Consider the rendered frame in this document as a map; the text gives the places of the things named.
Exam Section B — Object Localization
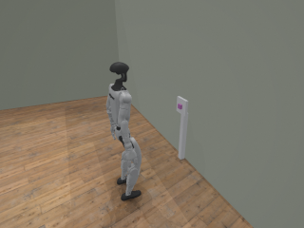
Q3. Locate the robot left upper arm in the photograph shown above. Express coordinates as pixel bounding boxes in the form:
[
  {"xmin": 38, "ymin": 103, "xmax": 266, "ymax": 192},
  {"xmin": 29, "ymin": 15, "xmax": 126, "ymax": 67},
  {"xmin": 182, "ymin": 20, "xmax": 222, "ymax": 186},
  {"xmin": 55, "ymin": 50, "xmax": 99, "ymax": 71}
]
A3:
[{"xmin": 105, "ymin": 84, "xmax": 114, "ymax": 111}]

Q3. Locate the left robot forearm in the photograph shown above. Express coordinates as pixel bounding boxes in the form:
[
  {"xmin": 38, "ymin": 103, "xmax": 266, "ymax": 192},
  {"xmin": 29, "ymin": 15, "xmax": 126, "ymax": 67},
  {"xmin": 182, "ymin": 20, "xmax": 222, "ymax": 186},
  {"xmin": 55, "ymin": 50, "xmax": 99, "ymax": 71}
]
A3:
[{"xmin": 106, "ymin": 109, "xmax": 116, "ymax": 127}]

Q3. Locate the panel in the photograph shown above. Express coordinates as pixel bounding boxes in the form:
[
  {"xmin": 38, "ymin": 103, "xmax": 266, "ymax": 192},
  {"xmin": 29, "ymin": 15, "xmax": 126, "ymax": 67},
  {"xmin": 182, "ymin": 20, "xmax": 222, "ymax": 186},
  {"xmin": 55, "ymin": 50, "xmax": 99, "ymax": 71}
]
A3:
[{"xmin": 176, "ymin": 96, "xmax": 189, "ymax": 160}]

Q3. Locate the robot right thigh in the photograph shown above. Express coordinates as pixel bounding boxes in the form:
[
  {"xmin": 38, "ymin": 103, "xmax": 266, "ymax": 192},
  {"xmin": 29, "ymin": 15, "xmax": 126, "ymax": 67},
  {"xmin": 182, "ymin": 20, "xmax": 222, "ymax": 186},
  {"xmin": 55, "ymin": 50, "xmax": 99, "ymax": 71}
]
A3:
[{"xmin": 122, "ymin": 137, "xmax": 142, "ymax": 174}]

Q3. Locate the robot right hand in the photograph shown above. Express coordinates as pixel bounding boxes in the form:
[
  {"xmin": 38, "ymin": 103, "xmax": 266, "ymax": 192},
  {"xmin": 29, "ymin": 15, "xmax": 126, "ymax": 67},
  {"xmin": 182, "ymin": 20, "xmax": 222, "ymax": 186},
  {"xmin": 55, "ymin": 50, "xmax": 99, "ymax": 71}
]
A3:
[{"xmin": 125, "ymin": 149, "xmax": 138, "ymax": 168}]

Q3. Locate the right robot forearm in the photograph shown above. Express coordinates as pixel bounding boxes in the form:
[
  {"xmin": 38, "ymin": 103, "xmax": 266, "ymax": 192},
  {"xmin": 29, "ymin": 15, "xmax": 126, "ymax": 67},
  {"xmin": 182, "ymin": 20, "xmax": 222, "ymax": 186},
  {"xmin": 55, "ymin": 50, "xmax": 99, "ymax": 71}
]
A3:
[{"xmin": 120, "ymin": 120, "xmax": 133, "ymax": 151}]

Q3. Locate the robot left hand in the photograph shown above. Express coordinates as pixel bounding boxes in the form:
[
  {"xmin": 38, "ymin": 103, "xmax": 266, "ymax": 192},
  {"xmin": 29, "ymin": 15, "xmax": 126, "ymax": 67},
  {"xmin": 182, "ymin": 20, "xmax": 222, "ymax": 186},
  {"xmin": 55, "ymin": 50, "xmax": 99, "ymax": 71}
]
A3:
[{"xmin": 110, "ymin": 126, "xmax": 116, "ymax": 140}]

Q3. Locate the robot right upper arm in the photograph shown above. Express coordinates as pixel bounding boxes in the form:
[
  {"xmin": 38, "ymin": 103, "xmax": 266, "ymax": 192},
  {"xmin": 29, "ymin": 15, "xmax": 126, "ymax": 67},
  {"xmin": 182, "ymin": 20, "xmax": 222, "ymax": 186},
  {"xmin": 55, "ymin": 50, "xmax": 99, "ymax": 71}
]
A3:
[{"xmin": 118, "ymin": 91, "xmax": 132, "ymax": 127}]

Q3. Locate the right robot foot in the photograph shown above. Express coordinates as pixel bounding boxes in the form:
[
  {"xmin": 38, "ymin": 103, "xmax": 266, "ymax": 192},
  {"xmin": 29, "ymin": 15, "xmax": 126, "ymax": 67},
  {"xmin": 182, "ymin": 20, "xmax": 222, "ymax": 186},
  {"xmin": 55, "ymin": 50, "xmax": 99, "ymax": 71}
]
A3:
[{"xmin": 121, "ymin": 190, "xmax": 142, "ymax": 201}]

